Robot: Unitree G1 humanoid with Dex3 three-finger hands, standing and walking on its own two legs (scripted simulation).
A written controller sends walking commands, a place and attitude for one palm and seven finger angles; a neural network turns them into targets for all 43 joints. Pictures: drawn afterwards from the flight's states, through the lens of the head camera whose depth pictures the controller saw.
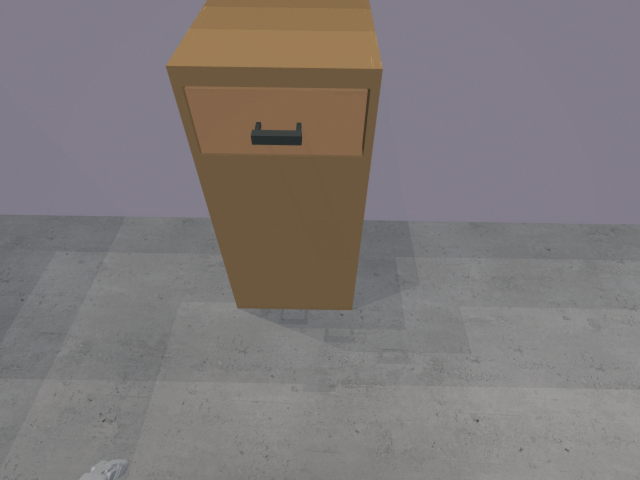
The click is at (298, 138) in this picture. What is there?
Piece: drawer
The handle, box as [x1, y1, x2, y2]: [251, 122, 301, 144]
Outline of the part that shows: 251,132 252,144 301,144 300,123 297,123 295,130 261,130 260,122 256,122 255,129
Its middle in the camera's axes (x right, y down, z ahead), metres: -0.09 -0.23 +0.83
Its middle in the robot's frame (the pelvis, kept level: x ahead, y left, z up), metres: +0.77 +0.14 +0.01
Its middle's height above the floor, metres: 0.78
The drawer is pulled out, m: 0.00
